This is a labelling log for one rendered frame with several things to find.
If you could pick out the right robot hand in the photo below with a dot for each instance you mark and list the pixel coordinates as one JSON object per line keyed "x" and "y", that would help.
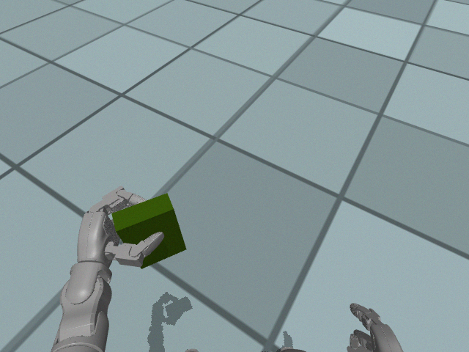
{"x": 382, "y": 338}

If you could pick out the left robot arm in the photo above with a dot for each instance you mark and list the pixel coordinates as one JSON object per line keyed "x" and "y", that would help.
{"x": 84, "y": 300}

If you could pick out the carton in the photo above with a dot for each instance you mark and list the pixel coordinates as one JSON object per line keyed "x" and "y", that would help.
{"x": 138, "y": 222}

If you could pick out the left robot hand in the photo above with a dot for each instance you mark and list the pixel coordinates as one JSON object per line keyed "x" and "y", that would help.
{"x": 98, "y": 239}

